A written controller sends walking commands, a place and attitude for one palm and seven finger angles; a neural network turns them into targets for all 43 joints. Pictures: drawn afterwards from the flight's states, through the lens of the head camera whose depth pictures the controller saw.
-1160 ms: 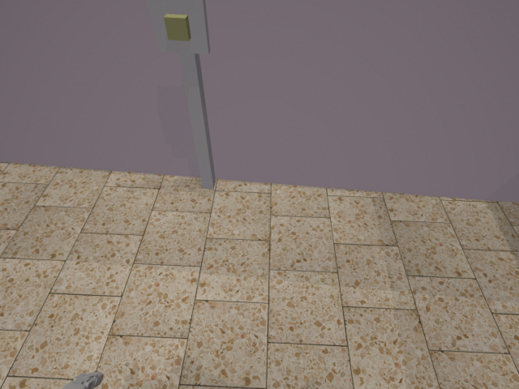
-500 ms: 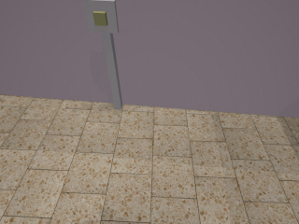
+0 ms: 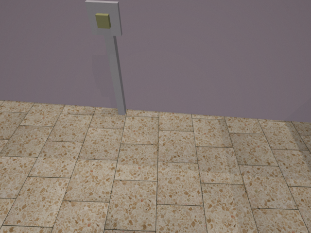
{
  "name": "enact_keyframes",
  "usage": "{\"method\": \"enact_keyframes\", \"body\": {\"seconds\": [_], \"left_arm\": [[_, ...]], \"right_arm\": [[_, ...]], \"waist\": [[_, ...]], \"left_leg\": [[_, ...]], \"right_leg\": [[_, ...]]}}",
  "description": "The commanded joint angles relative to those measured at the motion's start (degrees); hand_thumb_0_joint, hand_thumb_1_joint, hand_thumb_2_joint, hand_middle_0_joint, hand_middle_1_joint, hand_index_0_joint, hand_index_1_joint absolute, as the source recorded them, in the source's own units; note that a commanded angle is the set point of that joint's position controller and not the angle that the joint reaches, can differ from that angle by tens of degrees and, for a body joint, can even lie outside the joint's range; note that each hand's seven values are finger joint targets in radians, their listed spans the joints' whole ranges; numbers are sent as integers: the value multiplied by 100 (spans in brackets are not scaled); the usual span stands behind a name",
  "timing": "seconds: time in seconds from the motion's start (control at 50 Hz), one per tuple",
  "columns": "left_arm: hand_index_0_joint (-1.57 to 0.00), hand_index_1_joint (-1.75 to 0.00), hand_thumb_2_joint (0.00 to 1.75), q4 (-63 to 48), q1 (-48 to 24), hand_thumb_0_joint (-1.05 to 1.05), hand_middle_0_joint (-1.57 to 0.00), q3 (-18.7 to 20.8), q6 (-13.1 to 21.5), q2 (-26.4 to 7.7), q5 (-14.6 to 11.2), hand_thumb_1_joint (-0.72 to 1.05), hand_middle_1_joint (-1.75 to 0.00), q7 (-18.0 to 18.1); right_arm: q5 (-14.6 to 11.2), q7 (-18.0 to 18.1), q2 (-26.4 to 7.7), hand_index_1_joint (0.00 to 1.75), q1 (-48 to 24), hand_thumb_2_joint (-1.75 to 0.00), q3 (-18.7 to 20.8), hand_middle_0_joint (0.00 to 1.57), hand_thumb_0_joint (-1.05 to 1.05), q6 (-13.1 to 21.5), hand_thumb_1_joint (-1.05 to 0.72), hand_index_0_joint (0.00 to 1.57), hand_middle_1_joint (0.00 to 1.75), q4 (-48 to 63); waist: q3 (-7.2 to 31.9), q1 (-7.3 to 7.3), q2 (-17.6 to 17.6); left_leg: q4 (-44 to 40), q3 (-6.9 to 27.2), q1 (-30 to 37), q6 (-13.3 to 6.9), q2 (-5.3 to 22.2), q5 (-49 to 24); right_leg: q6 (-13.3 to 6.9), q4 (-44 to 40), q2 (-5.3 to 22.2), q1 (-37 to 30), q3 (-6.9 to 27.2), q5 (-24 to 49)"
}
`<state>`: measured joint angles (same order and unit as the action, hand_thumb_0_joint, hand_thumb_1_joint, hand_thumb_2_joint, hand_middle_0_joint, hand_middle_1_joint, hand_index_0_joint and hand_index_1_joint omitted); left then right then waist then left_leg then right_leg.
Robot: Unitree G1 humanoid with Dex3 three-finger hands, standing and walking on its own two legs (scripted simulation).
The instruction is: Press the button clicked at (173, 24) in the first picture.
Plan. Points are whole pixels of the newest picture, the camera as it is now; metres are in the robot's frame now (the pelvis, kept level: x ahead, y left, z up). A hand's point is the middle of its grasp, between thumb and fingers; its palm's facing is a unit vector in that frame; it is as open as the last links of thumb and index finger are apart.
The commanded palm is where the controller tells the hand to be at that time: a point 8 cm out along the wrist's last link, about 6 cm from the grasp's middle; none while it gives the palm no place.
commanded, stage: look at it before walking up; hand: left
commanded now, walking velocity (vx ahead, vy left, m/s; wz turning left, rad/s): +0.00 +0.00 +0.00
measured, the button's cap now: (103, 20) +1.16 +0.36 +0.06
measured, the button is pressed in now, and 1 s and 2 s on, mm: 0 0 0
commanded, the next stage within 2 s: walk to a spot facing it in 0.28 s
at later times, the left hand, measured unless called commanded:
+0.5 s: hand out of the picture +0.07 +0.25 -0.16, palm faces -0.01 -0.94 -0.33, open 7.4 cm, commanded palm none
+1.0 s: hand out of the picture +0.13 +0.27 -0.17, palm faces +0.26 -0.95 -0.17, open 7.4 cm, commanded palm none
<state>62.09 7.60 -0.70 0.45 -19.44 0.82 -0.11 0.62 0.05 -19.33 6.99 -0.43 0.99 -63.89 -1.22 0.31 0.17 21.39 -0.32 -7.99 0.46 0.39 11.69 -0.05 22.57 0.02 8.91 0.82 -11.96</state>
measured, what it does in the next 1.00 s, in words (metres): walks ahead, turning left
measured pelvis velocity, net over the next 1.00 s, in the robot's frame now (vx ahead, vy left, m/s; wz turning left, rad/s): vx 0.12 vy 0.07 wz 0.29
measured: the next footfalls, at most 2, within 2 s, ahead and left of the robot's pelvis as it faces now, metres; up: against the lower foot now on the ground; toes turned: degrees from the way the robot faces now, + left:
right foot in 1.20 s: +0.39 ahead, -0.01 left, +0.00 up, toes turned +15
left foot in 1.60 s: +0.42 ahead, +0.30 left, +0.00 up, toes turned +44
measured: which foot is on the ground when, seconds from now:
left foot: down 0.00-1.00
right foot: down 0.00-0.72, up 0.74-1.00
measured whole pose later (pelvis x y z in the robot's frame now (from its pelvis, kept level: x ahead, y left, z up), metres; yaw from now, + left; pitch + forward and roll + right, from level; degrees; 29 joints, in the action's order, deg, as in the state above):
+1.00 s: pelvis +0.12 +0.07 +0.00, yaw +16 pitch +2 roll -1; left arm 56.8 12.2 3.0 0.2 -12.0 1.7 -1.3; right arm 0.9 0.3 -7.4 23.9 1.2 3.6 -62.1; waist -1.2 2.2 1.6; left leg 20.6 0.3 -6.5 -4.2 -3.3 15.9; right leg 4.3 55.8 6.9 33.1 -2.6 -15.1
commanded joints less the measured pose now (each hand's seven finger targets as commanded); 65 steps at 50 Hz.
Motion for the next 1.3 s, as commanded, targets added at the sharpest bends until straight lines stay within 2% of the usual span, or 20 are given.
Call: {"method": "enact_keyframes", "body": {"seconds": [0.0, 0.36, 0.44, 0.48, 0.54, 0.58, 0.66, 0.68, 0.7, 0.72, 0.76, 0.84, 0.96, 1.08, 1.12, 1.14, 1.16, 1.18, 1.22, 1.28], "left_arm": [[-20, -30, 90, -392, -217, 0, -20, 268, 112, -1176, -17, 90, -30, 73], [-20, -30, 90, -327, -190, 0, -20, 258, 112, -1188, -14, 90, -30, 76], [-20, -30, 90, -196, 405, 0, -20, 165, -79, -565, 16, 90, -30, 82], [-20, -30, 90, -281, 589, 0, -20, 273, -114, -727, 47, 90, -30, 51], [-20, -30, 90, -435, 1033, 0, -20, 445, -30, -940, 63, 90, -30, 92], [-20, -30, 90, -536, 898, 0, -20, 491, 94, -886, 93, 90, -30, 97], [-20, -30, 90, -645, 699, 0, -20, 516, 85, -659, 45, 90, -30, 57], [-20, -30, 90, -737, 710, 0, -20, 478, 44, -355, 10, 90, -30, 16], [-20, -30, 90, -1048, 491, 0, -20, 395, 26, 101, -26, 90, -30, -44], [-20, -30, 90, -1315, -11, 0, -20, 386, 64, -27, 56, 90, -30, -23], [-20, -30, 90, -1159, -58, 0, -20, 448, 144, 88, 79, 90, -30, -72], [-20, -30, 90, -867, 525, 0, -20, 454, 124, 285, 92, 90, -30, -132], [-20, -30, 90, -1164, -175, 0, -20, 465, 126, 435, 61, 90, -30, -114], [-20, -30, 90, -1416, -726, 0, -20, 482, 226, 484, 31, 90, -30, -118], [-20, -30, 90, -1271, -76, 0, -20, 521, 279, 360, 38, 90, -30, -99], [-20, -30, 90, -1045, 735, 0, -20, 591, 334, 162, 48, 90, -30, -76], [-20, -30, 90, -847, 1633, 0, -20, 736, 424, -440, 115, 90, -30, 9], [-20, -30, 90, -734, 2316, 0, -20, 848, 417, -995, 90, 90, -30, 60], [-20, -30, 90, -882, 1502, 0, -20, 747, 354, -534, 57, 90, -30, 96], [-20, -30, 90, -920, 911, 0, -20, 481, 432, 228, 101, 90, -30, 121]], "right_arm": [[-10, 72, -1186, 30, -293, -90, 256, 20, 0, 112, -90, 20, 30, 362], [-21, 73, -1214, 30, -322, -90, 252, 20, 0, 111, -90, 20, 30, 338], [57, 2, -478, 30, 149, -90, 100, 20, 0, -98, -90, 20, 30, 262], [81, -19, -434, 30, 216, -90, 127, 20, 0, -149, -90, 20, 30, 408], [61, -43, -330, 30, 157, -90, 224, 20, 0, -135, -90, 20, 30, 739], [26, -123, -199, 30, 202, -90, 275, 20, 0, -62, -90, 20, 30, 865], [26, -160, 35, 30, 1277, -90, 303, 20, 0, 1, -90, 20, 30, 677], [62, -116, -289, 30, 1896, -90, 411, 20, 0, 27, -90, 20, 30, 540], [131, -64, -892, 30, 2494, -90, 585, 20, 0, 71, -90, 20, 30, 453], [69, -29, -897, 30, 2657, -90, 569, 20, 0, 73, -90, 20, 30, 433], [41, 50, -424, 30, 2031, -90, 479, 20, 0, 148, -90, 20, 30, 578], [16, 104, -65, 30, 1708, -90, 418, 20, 0, 348, -90, 20, 30, 564], [16, 113, 56, 30, 2000, -90, 487, 20, 0, 371, -90, 20, 30, 382], [82, 122, 12, 30, 2014, -90, 530, 20, 0, 328, -90, 20, 30, 362], [68, 124, -48, 30, 1789, -90, 549, 20, 0, 299, -90, 20, 30, 419], [29, 111, -88, 30, 1625, -90, 563, 20, 0, 311, -90, 20, 30, 491], [-30, 53, 172, 30, 1713, -90, 526, 20, 0, 351, -90, 20, 30, 629], [-38, 46, 436, 30, 1826, -90, 472, 20, 0, 387, -90, 20, 30, 860], [6, -33, 302, 30, 1112, -90, 564, 20, 0, 323, -90, 20, 30, 982], [75, -174, 536, 30, 720, -90, 489, 20, 0, 59, -90, 20, 30, 964]], "waist": [[272, -42, 36], [271, -38, -18], [-78, -111, 135], [-422, -176, 476], [-474, -333, 1197], [-430, -189, 736], [-144, 284, 355], [-83, 526, -682], [-229, 715, -2266], [-329, 722, -1440], [-482, 427, -548], [-123, 95, -447], [-340, 245, -489], [-371, 349, -706], [-97, -13, -561], [280, -416, -350], [961, -732, 654], [1659, -764, 1699], [647, -604, 942], [-220, -135, 696]], "left_leg": [[-334, 544, 99, -214, 647, -644], [-411, 555, 180, -214, 672, -727], [-108, 550, -586, -170, 441, 921], [393, 436, -1399, -161, 170, 1646], [2294, -44, -2149, -108, 169, 1606], [2505, -94, -2155, -110, 384, 1570], [840, -677, -27, -103, 134, 618], [131, 360, 616, -331, 564, 1319], [-1038, 2985, 854, -1014, 2058, 2129], [-1243, 3739, 605, -1433, 2389, 2455], [-1229, 3078, 96, -1309, 1897, 2302], [-966, 1606, 90, -1152, 1234, 67], [-945, 1451, 465, -1270, 1180, -792], [-401, 1438, 514, -1101, 1086, -1941], [338, 1303, 203, -905, 912, -2616], [1290, 1109, -319, -703, 731, -2728], [3030, 638, -1707, -375, 220, -1337], [4814, 176, -2846, -151, -482, 2085], [5771, 294, -3127, -262, 247, 1506], [5323, 166, -2821, -74, 603, 723]], "right_leg": [[-174, -430, 661, 33, 601, 607], [-153, -451, 654, -9, 575, 710], [-43, -473, 676, 131, 521, -1404], [-221, -728, 942, 116, 896, -2325], [-876, -1392, 2063, -120, 1835, -2648], [-1000, -1130, 2168, -243, 1256, -1532], [-384, 149, 1574, 886, -316, -1138], [-72, 1546, 1052, 1637, -844, -1295], [319, 3523, 214, 3020, -1200, -2413], [168, 4283, 431, 3451, -361, -2343], [131, 4742, 705, 3469, 21, -1261], [343, 4105, 726, 2843, -182, -479], [515, 2960, 719, 3067, -323, -183], [357, 1529, 389, 2196, -571, -219], [243, 878, 121, 947, -723, -17], [140, 549, 224, -358, -614, 363], [-311, 294, 1568, -2175, 761, 225], [-867, -323, 3171, -2963, 2889, 767], [-880, -709, 2958, -1455, 2343, -790], [-487, -787, 2293, 95, 304, 531]]}}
